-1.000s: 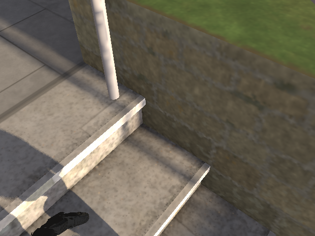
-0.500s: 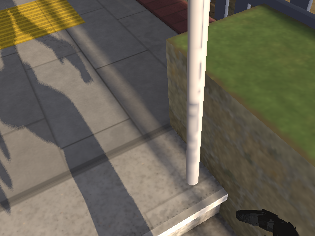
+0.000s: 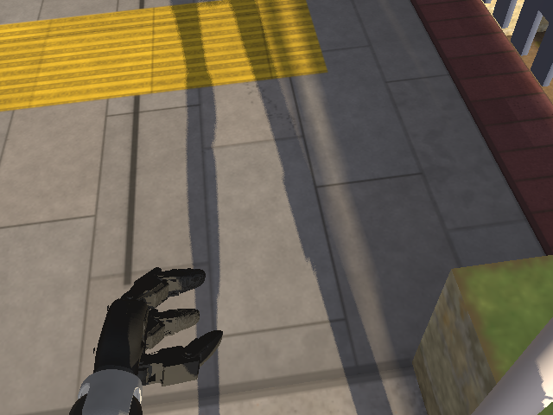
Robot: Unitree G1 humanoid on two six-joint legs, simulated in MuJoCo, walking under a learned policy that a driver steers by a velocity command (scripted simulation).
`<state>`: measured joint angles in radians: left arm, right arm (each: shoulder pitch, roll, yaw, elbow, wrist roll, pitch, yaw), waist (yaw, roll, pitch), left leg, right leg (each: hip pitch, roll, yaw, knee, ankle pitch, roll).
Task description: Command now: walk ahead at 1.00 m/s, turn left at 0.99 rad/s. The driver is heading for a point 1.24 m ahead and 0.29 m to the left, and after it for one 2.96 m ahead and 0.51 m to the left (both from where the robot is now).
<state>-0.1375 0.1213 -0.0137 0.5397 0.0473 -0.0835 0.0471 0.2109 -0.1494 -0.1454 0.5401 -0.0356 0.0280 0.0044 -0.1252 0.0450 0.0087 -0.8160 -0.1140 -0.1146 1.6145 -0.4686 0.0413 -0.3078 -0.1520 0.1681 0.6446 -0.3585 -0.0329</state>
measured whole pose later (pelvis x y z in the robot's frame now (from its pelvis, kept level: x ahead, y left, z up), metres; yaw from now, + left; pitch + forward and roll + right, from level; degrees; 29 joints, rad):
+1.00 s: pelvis +0.42 +0.10 +0.11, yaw +22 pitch +1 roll +1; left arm 0.49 0.17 0.02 0.70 0.00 -0.01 0.04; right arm -0.02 -0.18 0.01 0.48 -0.06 -0.03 0.01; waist 0.06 0.05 -0.09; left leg -0.70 -0.03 -0.03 1.34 -0.34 0.00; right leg -0.34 0.20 0.14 0.65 -0.29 -0.12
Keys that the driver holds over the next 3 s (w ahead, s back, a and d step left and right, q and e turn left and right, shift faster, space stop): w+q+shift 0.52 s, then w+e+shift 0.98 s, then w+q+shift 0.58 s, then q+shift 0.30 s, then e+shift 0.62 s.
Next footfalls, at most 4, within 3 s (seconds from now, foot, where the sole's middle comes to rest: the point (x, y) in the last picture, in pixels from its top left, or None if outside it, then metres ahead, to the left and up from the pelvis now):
0.06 right None -0.04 -0.26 -0.83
0.12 left None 0.18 0.18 -0.65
0.48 right None -0.09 -0.14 -0.77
0.80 right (238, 391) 0.48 0.08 -0.65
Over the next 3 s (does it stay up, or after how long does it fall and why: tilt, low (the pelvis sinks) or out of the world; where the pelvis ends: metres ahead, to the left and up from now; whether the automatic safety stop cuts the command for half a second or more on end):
stays up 1.71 0.22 0.13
